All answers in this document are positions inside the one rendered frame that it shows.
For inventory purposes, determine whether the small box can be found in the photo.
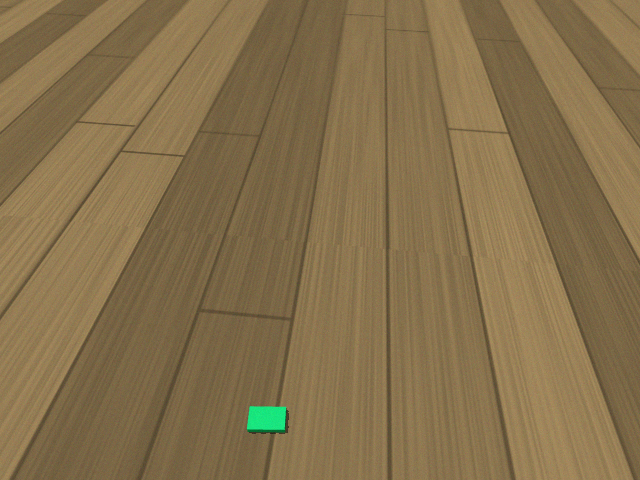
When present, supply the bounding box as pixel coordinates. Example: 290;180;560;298
247;406;287;432

